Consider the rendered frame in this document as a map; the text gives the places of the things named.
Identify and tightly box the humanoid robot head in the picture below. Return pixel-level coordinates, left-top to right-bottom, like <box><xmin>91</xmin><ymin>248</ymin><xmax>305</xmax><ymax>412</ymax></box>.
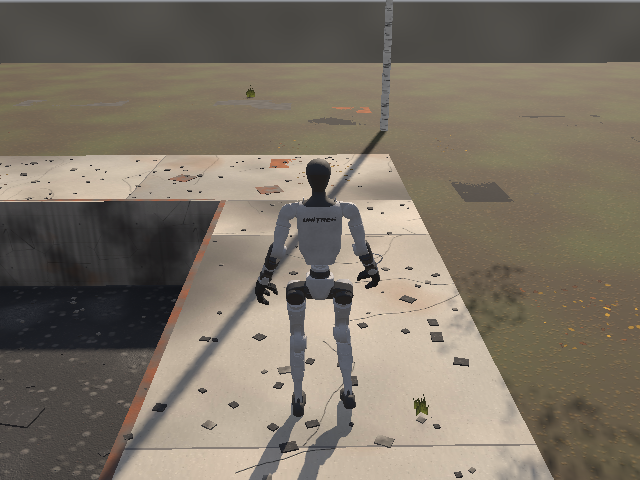
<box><xmin>302</xmin><ymin>158</ymin><xmax>336</xmax><ymax>207</ymax></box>

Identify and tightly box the right robot foot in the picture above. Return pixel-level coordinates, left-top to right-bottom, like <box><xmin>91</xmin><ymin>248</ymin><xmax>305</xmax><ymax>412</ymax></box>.
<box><xmin>340</xmin><ymin>388</ymin><xmax>356</xmax><ymax>409</ymax></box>

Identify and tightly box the left robot forearm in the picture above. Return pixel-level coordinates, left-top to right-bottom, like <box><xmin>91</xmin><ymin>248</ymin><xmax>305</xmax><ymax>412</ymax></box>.
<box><xmin>258</xmin><ymin>243</ymin><xmax>280</xmax><ymax>285</ymax></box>

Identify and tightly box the right robot forearm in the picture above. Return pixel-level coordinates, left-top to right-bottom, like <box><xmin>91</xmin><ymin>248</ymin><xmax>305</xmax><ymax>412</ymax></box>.
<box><xmin>359</xmin><ymin>240</ymin><xmax>378</xmax><ymax>275</ymax></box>

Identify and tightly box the robot right upper arm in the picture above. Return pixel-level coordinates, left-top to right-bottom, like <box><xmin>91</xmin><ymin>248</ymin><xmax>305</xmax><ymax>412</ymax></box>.
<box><xmin>340</xmin><ymin>201</ymin><xmax>369</xmax><ymax>256</ymax></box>

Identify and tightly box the robot left hand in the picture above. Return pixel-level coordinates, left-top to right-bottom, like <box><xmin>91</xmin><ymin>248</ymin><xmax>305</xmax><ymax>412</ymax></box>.
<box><xmin>255</xmin><ymin>280</ymin><xmax>278</xmax><ymax>305</ymax></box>

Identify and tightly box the robot right hand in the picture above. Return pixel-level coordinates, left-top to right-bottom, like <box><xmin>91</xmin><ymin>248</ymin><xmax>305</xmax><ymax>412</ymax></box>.
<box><xmin>357</xmin><ymin>270</ymin><xmax>380</xmax><ymax>289</ymax></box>

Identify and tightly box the robot left upper arm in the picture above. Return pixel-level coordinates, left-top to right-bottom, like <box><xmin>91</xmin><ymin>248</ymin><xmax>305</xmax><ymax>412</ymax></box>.
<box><xmin>270</xmin><ymin>202</ymin><xmax>298</xmax><ymax>259</ymax></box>

